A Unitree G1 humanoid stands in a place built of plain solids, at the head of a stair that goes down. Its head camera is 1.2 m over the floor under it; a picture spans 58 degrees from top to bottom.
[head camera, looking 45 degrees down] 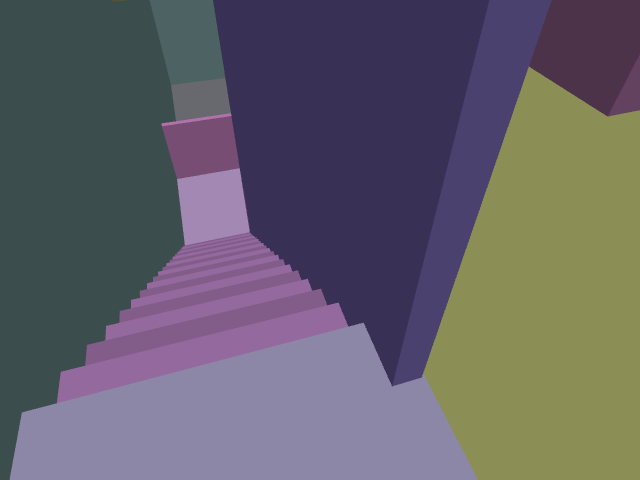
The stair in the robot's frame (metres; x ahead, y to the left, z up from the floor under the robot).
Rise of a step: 0.19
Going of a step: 0.24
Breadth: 1.02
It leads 17 degrees to the left of straight ahead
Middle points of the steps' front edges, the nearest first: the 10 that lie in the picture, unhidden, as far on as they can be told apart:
0.67 0.35 0.00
0.89 0.42 -0.19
1.12 0.48 -0.39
1.34 0.55 -0.58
1.57 0.62 -0.78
1.80 0.69 -0.97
2.02 0.76 -1.17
2.25 0.83 -1.36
2.47 0.90 -1.56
2.70 0.97 -1.75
